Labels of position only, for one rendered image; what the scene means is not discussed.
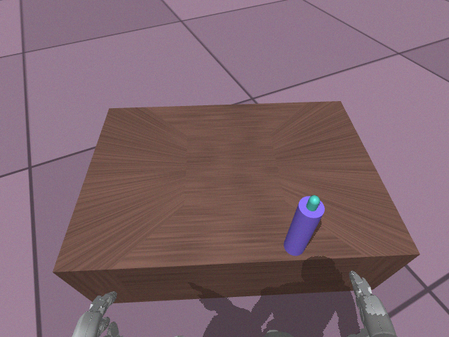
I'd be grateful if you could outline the left robot hand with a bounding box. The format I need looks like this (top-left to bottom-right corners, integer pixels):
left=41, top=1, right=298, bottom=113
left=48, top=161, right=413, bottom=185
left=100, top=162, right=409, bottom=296
left=72, top=291, right=123, bottom=337

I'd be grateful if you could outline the bottle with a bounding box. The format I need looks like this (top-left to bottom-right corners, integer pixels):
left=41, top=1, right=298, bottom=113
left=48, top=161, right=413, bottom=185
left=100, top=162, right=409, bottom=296
left=283, top=195, right=325, bottom=256

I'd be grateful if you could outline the right robot hand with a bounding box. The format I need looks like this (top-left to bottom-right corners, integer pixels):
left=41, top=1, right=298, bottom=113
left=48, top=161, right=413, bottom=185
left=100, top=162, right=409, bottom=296
left=347, top=271, right=396, bottom=337

